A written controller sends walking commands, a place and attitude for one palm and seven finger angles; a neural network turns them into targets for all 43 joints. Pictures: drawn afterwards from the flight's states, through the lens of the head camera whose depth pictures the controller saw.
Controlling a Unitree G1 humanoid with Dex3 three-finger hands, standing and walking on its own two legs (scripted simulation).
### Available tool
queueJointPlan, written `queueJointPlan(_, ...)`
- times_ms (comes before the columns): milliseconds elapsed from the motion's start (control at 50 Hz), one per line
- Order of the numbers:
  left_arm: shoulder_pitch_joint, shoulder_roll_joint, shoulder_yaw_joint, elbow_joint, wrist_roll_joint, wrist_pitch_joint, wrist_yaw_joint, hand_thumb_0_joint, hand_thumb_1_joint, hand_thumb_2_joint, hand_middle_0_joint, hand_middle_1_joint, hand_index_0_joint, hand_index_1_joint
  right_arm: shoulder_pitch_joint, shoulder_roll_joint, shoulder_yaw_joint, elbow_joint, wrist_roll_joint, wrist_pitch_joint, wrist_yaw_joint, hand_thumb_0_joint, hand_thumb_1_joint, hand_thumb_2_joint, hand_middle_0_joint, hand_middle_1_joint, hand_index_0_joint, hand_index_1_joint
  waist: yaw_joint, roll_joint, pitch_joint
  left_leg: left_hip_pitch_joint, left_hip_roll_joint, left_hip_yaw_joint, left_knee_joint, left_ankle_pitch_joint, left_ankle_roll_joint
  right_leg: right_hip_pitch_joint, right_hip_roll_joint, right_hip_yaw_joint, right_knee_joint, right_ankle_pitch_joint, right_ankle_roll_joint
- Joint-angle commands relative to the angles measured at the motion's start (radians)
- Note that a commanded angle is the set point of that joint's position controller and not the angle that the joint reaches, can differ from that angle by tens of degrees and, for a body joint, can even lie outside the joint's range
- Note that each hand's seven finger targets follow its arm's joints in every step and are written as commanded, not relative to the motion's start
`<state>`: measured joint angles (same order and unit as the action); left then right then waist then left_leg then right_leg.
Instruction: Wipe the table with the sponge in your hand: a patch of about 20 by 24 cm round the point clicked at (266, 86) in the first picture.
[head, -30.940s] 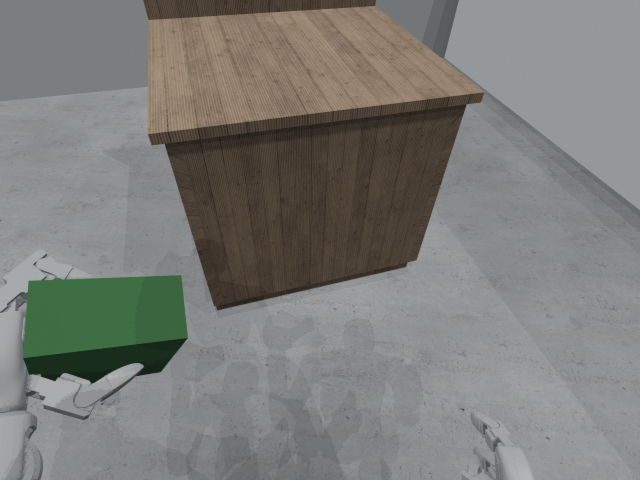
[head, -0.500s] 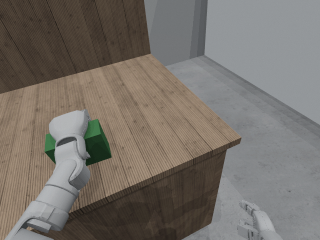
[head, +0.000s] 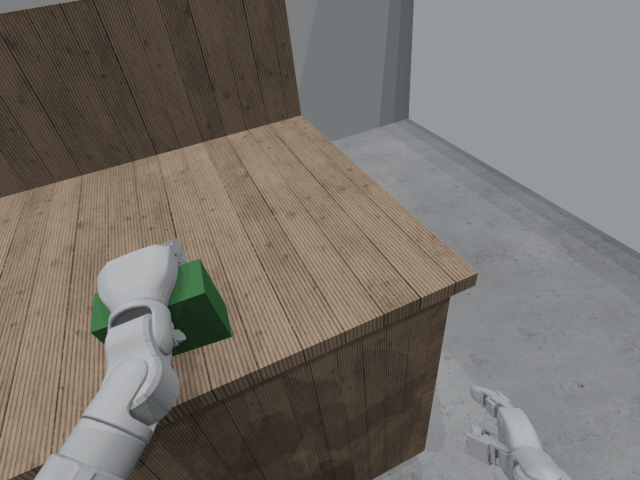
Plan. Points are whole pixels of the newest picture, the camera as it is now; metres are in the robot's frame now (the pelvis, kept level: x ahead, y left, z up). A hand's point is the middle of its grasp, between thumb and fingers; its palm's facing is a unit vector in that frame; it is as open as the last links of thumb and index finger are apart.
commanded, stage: slide back across to the middle lane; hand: left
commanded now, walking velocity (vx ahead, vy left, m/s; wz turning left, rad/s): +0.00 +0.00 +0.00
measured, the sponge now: (173, 324) +0.30 +0.25 +0.07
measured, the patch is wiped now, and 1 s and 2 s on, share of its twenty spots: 1.00 1.00 1.00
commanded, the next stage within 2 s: wipe forward along the middle lane in 0.54 s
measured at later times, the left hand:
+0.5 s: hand (113, 326) +0.25 +0.28 +0.12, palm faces +0.08 -0.06 -1.00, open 10.2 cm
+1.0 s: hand (95, 314) +0.27 +0.32 +0.12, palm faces -0.02 -0.03 -1.00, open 10.1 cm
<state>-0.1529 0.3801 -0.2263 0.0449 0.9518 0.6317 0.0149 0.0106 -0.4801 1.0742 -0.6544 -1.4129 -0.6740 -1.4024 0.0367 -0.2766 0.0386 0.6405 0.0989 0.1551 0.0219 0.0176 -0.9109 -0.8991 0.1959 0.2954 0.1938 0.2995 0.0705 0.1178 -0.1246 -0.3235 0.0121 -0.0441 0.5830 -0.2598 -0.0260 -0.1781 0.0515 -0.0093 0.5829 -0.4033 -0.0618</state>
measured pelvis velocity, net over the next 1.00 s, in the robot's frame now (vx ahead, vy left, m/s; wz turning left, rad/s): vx -0.03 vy -0.01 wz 0.03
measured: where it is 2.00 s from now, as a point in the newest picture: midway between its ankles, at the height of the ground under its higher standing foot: outside the picture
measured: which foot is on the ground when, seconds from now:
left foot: down 0.00-1.00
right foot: down 0.00-1.00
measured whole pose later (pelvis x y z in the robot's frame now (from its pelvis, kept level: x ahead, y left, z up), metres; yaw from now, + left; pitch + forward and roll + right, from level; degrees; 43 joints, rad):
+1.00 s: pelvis -0.03 -0.01 +0.00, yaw +2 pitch -1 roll +0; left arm -0.27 0.53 -0.05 0.30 0.93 0.39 -0.09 0.00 -0.53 1.08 -0.73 -1.34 -0.75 -1.33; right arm 0.10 -0.29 0.03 0.69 0.07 0.09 -0.06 0.02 -0.91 -0.90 0.20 0.30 0.20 0.30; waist 0.07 0.11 -0.07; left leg -0.35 0.02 -0.09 0.57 -0.21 -0.01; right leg -0.19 0.06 -0.05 0.56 -0.36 -0.07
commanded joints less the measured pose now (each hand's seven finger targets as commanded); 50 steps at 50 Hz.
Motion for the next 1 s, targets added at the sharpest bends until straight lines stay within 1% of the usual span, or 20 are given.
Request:
queueJointPlan(0, -0.065, 0.125, 0.084, -0.086, -0.051, 0.028, -0.034, 0.000, 0.100, 1.300, -1.200, -1.600, -1.200, -1.600, -0.269, -0.082, -0.026, -0.191, 0.002, -0.060, -0.012, 0.000, -0.900, -0.900, 0.200, 0.300, 0.200, 0.300, 0.026, -0.190, -0.068, 0.095, -0.048, 0.064, -0.018, 0.242, 0.069, -0.017, -0.022, 0.013, -0.094, 0.520, 0.027)
queueJointPlan(40, -0.077, 0.208, 0.150, -0.089, -0.037, 0.026, -0.030, 0.000, 0.100, 1.300, -1.200, -1.600, -1.200, -1.600, -0.266, -0.090, -0.028, -0.176, -0.005, -0.058, -0.018, 0.000, -0.900, -0.900, 0.200, 0.300, 0.200, 0.300, 0.039, -0.163, -0.060, 0.106, -0.045, 0.056, -0.026, 0.231, 0.065, -0.026, -0.017, 0.030, -0.099, 0.486, 0.018)
queueJointPlan(60, -0.077, 0.159, 0.113, -0.110, -0.044, 0.020, -0.031, 0.000, 0.100, 1.300, -1.200, -1.600, -1.200, -1.600, -0.267, -0.080, -0.024, -0.190, -0.004, -0.060, -0.020, 0.000, -0.900, -0.900, 0.200, 0.300, 0.200, 0.300, 0.031, -0.178, -0.064, 0.102, -0.049, 0.063, -0.025, 0.238, 0.068, -0.016, -0.018, 0.012, -0.094, 0.494, 0.023)
queueJointPlan(120, -0.060, 0.199, 0.148, -0.127, -0.046, 0.013, -0.031, 0.000, 0.100, 1.300, -1.200, -1.600, -1.200, -1.600, -0.265, -0.081, -0.022, -0.186, -0.007, -0.060, -0.028, 0.000, -0.900, -0.900, 0.200, 0.300, 0.200, 0.300, 0.036, -0.171, -0.064, 0.108, -0.047, 0.059, -0.028, 0.238, 0.067, -0.019, -0.018, 0.020, -0.104, 0.481, 0.022)
queueJointPlan(140, -0.070, 0.262, 0.199, -0.129, -0.034, 0.011, -0.028, 0.000, 0.100, 1.300, -1.200, -1.600, -1.200, -1.600, -0.269, -0.090, -0.026, -0.177, -0.010, -0.059, -0.032, 0.000, -0.900, -0.900, 0.200, 0.300, 0.200, 0.300, 0.046, -0.141, -0.051, 0.118, -0.045, 0.051, -0.035, 0.228, 0.064, -0.031, -0.014, 0.037, -0.111, 0.447, 0.013)
queueJointPlan(160, -0.094, 0.201, 0.145, -0.146, -0.038, 0.007, -0.030, 0.000, 0.100, 1.300, -1.200, -1.600, -1.200, -1.600, -0.270, -0.080, -0.023, -0.189, -0.009, -0.060, -0.035, 0.000, -0.900, -0.900, 0.200, 0.300, 0.200, 0.300, 0.032, -0.148, -0.057, 0.114, -0.047, 0.057, -0.036, 0.223, 0.066, -0.031, -0.015, 0.019, -0.108, 0.433, 0.018)
queueJointPlan(240, -0.093, 0.270, 0.201, -0.170, -0.029, -0.003, -0.033, 0.000, 0.100, 1.300, -1.200, -1.600, -1.200, -1.600, -0.271, -0.087, -0.026, -0.180, -0.013, -0.067, -0.043, 0.000, -0.900, -0.900, 0.200, 0.300, 0.200, 0.300, 0.047, -0.106, -0.056, 0.137, -0.045, 0.042, -0.047, 0.220, 0.067, -0.043, -0.012, 0.029, -0.122, 0.393, 0.006)
queueJointPlan(300, -0.070, 0.229, 0.167, -0.176, -0.039, -0.017, -0.041, 0.000, 0.100, 1.300, -1.200, -1.600, -1.200, -1.600, -0.263, -0.082, -0.025, -0.188, -0.012, -0.079, -0.045, 0.000, -0.900, -0.900, 0.200, 0.300, 0.200, 0.300, 0.038, -0.123, -0.057, 0.133, -0.048, 0.043, -0.044, 0.217, 0.071, -0.040, -0.014, 0.013, -0.124, 0.393, 0.013)
queueJointPlan(340, -0.073, 0.300, 0.221, -0.162, -0.024, -0.021, -0.044, 0.000, 0.100, 1.300, -1.200, -1.600, -1.200, -1.600, -0.261, -0.094, -0.027, -0.175, -0.016, -0.078, -0.049, 0.000, -0.900, -0.900, 0.200, 0.300, 0.200, 0.300, 0.047, -0.111, -0.058, 0.139, -0.047, 0.036, -0.050, 0.206, 0.068, -0.042, -0.011, 0.034, -0.129, 0.366, 0.005)
queueJointPlan(360, -0.096, 0.247, 0.172, -0.172, -0.028, -0.028, -0.049, 0.000, 0.100, 1.300, -1.200, -1.600, -1.200, -1.600, -0.260, -0.084, -0.024, -0.184, -0.013, -0.082, -0.051, 0.000, -0.900, -0.900, 0.200, 0.300, 0.200, 0.300, 0.034, -0.128, -0.054, 0.134, -0.049, 0.041, -0.050, 0.196, 0.071, -0.047, -0.012, 0.017, -0.128, 0.353, 0.011)
queueJointPlan(440, -0.109, 0.313, 0.219, -0.124, -0.014, -0.044, -0.060, 0.000, 0.100, 1.300, -1.200, -1.600, -1.200, -1.600, -0.253, -0.097, -0.027, -0.164, -0.016, -0.093, -0.057, 0.000, -0.900, -0.900, 0.200, 0.300, 0.200, 0.300, 0.040, -0.117, -0.033, 0.138, -0.049, 0.030, -0.062, 0.169, 0.071, -0.065, -0.010, 0.032, -0.146, 0.307, 0.006)
queueJointPlan(460, -0.119, 0.266, 0.178, -0.132, -0.017, -0.054, -0.062, 0.000, 0.100, 1.300, -1.200, -1.600, -1.200, -1.600, -0.252, -0.089, -0.025, -0.171, -0.014, -0.097, -0.058, 0.000, -0.900, -0.900, 0.200, 0.300, 0.200, 0.300, 0.032, -0.112, -0.044, 0.136, -0.052, 0.034, -0.060, 0.172, 0.073, -0.058, -0.012, 0.015, -0.139, 0.309, 0.009)
queueJointPlan(540, -0.058, 0.355, 0.272, -0.107, -0.031, -0.096, -0.067, 0.000, 0.100, 1.300, -1.200, -1.600, -1.200, -1.600, -0.237, -0.101, -0.029, -0.156, -0.025, -0.108, -0.064, 0.000, -0.900, -0.900, 0.200, 0.300, 0.200, 0.300, 0.050, -0.130, -0.044, 0.139, -0.054, 0.029, -0.055, 0.174, 0.074, -0.046, -0.013, 0.037, -0.150, 0.332, 0.009)
queueJointPlan(560, -0.088, 0.315, 0.233, -0.103, -0.032, -0.109, -0.068, 0.000, 0.100, 1.300, -1.200, -1.600, -1.200, -1.600, -0.231, -0.094, -0.026, -0.160, -0.022, -0.110, -0.066, 0.000, -0.900, -0.900, 0.200, 0.300, 0.200, 0.300, 0.035, -0.137, -0.049, 0.129, -0.055, 0.036, -0.053, 0.167, 0.074, -0.046, -0.015, 0.019, -0.144, 0.323, 0.015)
queueJointPlan(640, -0.079, 0.353, 0.269, -0.070, -0.018, -0.136, -0.067, 0.000, 0.100, 1.300, -1.200, -1.600, -1.200, -1.600, -0.217, -0.102, -0.031, -0.149, -0.027, -0.119, -0.068, 0.000, -0.900, -0.900, 0.200, 0.300, 0.200, 0.300, 0.044, -0.104, -0.020, 0.131, -0.056, 0.027, -0.058, 0.159, 0.074, -0.068, -0.011, 0.030, -0.160, 0.300, 0.007)
queueJointPlan(740, -0.189, 0.375, 0.261, 0.043, -0.004, -0.161, -0.072, 0.000, 0.100, 1.300, -1.200, -1.600, -1.200, -1.600, -0.188, -0.115, -0.033, -0.127, -0.027, -0.122, -0.084, 0.000, -0.900, -0.900, 0.200, 0.300, 0.200, 0.300, 0.016, -0.138, 0.020, 0.113, -0.058, 0.027, -0.056, 0.121, 0.075, -0.104, -0.012, 0.043, -0.183, 0.268, 0.008)
queueJointPlan(760, -0.217, 0.336, 0.225, 0.056, -0.007, -0.171, -0.074, 0.000, 0.100, 1.300, -1.200, -1.600, -1.200, -1.600, -0.177, -0.110, -0.034, -0.131, -0.026, -0.125, -0.086, 0.000, -0.900, -0.900, 0.200, 0.300, 0.200, 0.300, 0.006, -0.136, 0.014, 0.105, -0.060, 0.035, -0.053, 0.120, 0.077, -0.103, -0.014, 0.023, -0.176, 0.271, 0.014)
queueJointPlan(840, -0.264, 0.397, 0.261, 0.171, 0.010, -0.193, -0.083, 0.000, 0.100, 1.300, -1.200, -1.600, -1.200, -1.600, -0.148, -0.127, -0.038, -0.105, -0.025, -0.121, -0.095, 0.000, -0.900, -0.900, 0.200, 0.300, 0.200, 0.300, 0.005, -0.139, 0.021, 0.096, -0.060, 0.026, -0.059, 0.100, 0.075, -0.117, -0.013, 0.037, -0.188, 0.245, 0.008)
queueJointPlan(860, -0.289, 0.344, 0.213, 0.177, 0.010, -0.204, -0.086, 0.000, 0.100, 1.300, -1.200, -1.600, -1.200, -1.600, -0.141, -0.120, -0.037, -0.113, -0.022, -0.123, -0.096, 0.000, -0.900, -0.900, 0.200, 0.300, 0.200, 0.300, -0.004, -0.132, 0.001, 0.087, -0.061, 0.030, -0.056, 0.102, 0.077, -0.113, -0.015, 0.016, -0.177, 0.247, 0.012)
queueJointPlan(980, -0.275, 0.368, 0.245, 0.271, 0.004, -0.257, -0.094, 0.000, 0.100, 1.300, -1.200, -1.600, -1.200, -1.600, -0.083, -0.133, -0.048, -0.108, -0.025, -0.118, -0.090, 0.000, -0.900, -0.900, 0.200, 0.300, 0.200, 0.300, -0.006, -0.168, -0.051, 0.072, -0.065, 0.029, -0.024, 0.155, 0.084, -0.081, -0.019, 0.019, -0.159, 0.378, 0.016)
